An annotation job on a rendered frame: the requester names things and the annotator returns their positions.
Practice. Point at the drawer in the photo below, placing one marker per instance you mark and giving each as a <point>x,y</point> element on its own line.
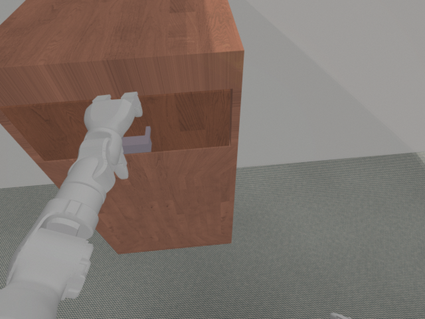
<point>178,121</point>

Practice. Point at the handle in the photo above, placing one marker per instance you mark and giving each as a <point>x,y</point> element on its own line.
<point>137,144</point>

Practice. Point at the cabinet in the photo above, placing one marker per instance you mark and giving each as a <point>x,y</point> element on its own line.
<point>67,50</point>

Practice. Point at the left robot hand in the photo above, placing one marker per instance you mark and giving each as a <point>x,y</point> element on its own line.
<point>116,115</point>

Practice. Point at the robot left forearm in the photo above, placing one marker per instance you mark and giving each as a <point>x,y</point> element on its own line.
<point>75,208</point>

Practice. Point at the robot left upper arm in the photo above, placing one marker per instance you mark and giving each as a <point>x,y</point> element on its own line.
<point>52,267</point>

